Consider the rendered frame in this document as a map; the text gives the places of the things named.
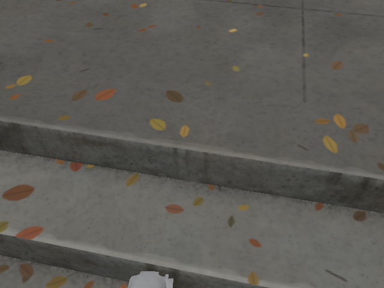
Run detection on stairs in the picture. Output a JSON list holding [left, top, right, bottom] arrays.
[[0, 121, 384, 288]]

